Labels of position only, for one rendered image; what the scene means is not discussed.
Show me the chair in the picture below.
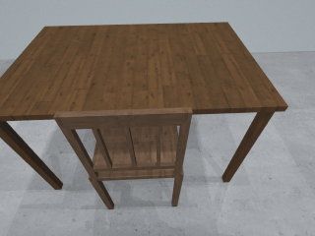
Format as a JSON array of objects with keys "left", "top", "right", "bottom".
[{"left": 53, "top": 107, "right": 193, "bottom": 209}]

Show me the table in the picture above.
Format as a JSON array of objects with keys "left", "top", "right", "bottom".
[{"left": 0, "top": 22, "right": 288, "bottom": 190}]

